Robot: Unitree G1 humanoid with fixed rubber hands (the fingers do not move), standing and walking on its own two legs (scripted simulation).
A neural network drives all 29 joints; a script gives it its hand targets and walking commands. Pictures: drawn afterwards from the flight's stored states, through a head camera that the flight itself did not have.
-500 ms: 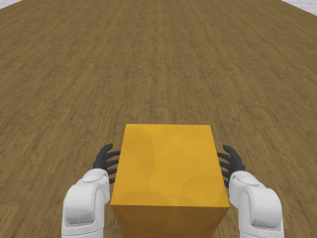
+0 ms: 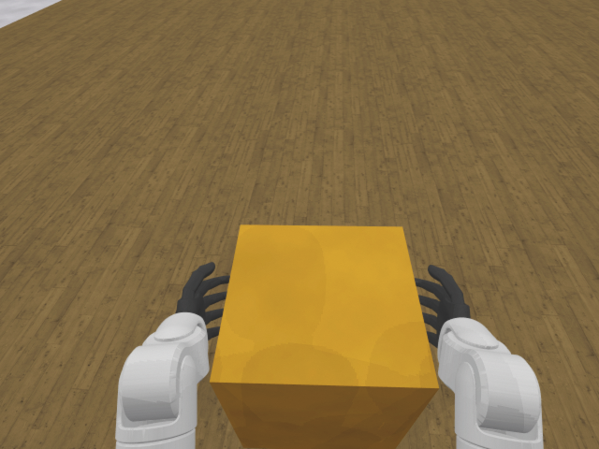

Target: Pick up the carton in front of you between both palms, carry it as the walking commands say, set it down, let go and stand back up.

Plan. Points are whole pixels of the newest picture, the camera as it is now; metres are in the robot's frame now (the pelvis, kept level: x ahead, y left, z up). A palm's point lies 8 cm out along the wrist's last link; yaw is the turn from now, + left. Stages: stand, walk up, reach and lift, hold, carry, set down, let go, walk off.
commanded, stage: carry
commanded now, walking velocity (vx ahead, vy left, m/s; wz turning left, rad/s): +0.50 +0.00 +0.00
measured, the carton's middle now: (319, 342) +0.29 +0.00 +0.01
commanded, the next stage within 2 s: none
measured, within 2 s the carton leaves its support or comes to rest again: neither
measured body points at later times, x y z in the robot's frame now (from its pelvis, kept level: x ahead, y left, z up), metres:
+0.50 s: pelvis +0.34 +0.01 +0.00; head +0.34 +0.02 +0.45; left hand +0.62 +0.16 +0.08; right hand +0.61 -0.15 +0.09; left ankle +0.21 +0.11 -0.75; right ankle +0.49 -0.12 -0.72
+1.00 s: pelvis +0.55 +0.00 -0.01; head +0.53 +0.00 +0.44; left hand +0.83 +0.14 +0.07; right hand +0.83 -0.16 +0.07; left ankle +0.53 +0.11 -0.75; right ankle +0.53 -0.10 -0.74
